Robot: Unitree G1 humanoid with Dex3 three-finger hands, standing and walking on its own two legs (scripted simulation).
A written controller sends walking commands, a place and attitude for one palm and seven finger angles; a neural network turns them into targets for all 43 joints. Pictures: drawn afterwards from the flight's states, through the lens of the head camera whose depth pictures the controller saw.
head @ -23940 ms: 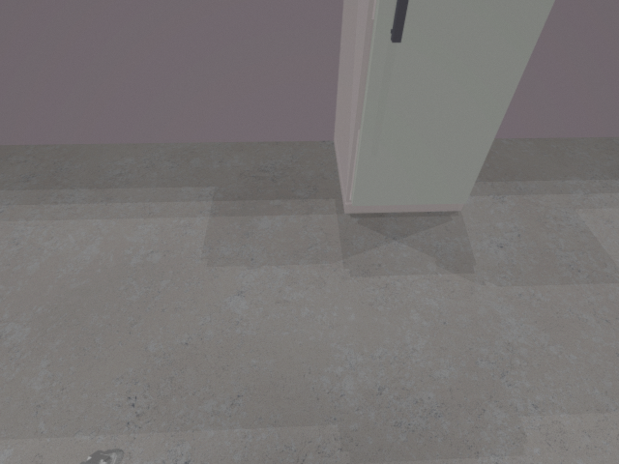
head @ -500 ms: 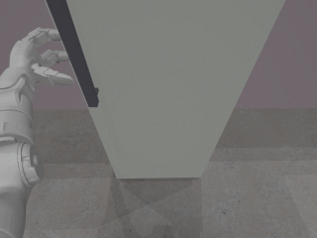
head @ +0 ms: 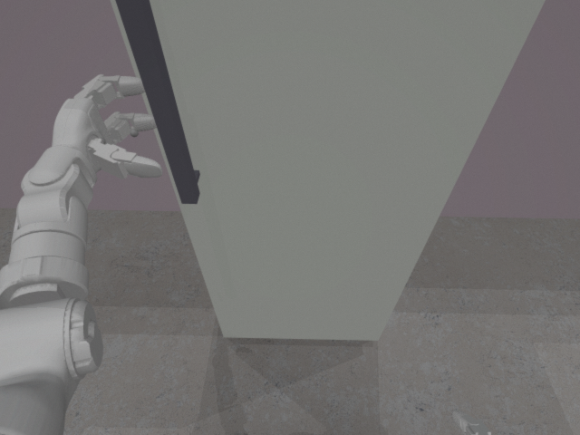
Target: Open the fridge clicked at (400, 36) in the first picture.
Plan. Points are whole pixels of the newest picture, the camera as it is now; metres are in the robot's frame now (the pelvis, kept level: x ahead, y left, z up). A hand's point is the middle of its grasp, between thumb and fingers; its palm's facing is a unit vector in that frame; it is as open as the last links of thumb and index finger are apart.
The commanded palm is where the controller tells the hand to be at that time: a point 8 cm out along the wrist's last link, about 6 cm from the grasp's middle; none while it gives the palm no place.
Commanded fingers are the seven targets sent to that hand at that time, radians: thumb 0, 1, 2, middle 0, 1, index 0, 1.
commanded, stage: slide the fingers in behind the handle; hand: left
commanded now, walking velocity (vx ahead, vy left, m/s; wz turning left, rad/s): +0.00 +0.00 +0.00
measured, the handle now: (161, 73) +0.50 +0.18 +0.26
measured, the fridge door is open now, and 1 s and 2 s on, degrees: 0 0 0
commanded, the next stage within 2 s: grip the handle and tug to test in 1.26 s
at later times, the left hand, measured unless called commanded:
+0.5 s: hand (152, 131) +0.44 +0.19 +0.21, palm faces +0.00 -1.00 +0.01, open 14.0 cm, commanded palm +0.41 +0.24 +0.21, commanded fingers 0.00 -0.50 0.30 -0.30 -1.20 -0.30 -1.20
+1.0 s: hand (165, 132) +0.44 +0.17 +0.21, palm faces +0.01 -1.00 +0.01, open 14.1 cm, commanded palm +0.41 +0.22 +0.21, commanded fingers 0.00 -0.50 0.30 -0.30 -1.20 -0.30 -1.20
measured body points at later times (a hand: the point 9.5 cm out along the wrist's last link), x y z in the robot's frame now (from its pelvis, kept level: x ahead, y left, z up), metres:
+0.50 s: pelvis +0.01 -0.01 +0.00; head +0.01 -0.02 +0.45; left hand +0.44 +0.25 +0.21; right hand +0.11 -0.26 -0.11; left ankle +0.00 +0.11 -0.73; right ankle +0.00 -0.13 -0.73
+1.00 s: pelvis +0.00 -0.01 +0.00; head +0.00 -0.02 +0.45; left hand +0.43 +0.23 +0.21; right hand +0.12 -0.26 -0.10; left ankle +0.00 +0.11 -0.73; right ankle +0.00 -0.13 -0.73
